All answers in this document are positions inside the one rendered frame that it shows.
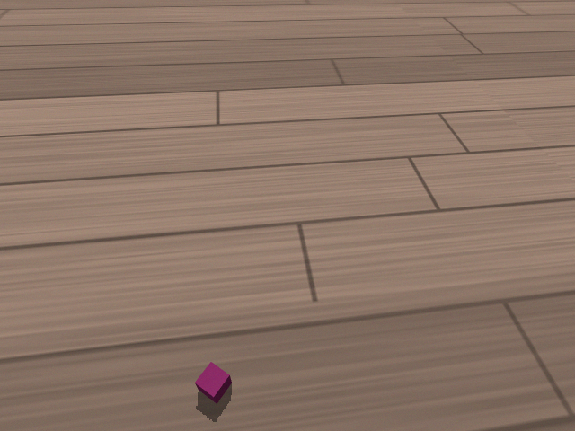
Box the cube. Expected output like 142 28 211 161
195 362 232 404

